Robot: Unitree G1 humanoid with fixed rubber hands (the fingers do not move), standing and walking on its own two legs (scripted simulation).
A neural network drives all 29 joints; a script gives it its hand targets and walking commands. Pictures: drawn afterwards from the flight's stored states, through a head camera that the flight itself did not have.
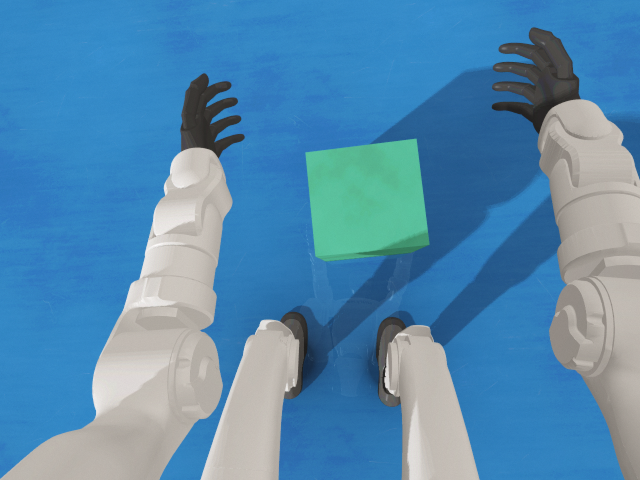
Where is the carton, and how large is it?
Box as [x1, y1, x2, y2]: [305, 139, 429, 261]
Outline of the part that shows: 416,139 305,152 315,256 326,261 411,252 429,244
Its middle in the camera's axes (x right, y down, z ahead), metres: +0.09 -0.08 +0.85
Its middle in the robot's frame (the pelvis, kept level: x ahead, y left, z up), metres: +0.48 -0.03 -0.51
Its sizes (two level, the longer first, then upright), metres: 0.210 0.200 0.250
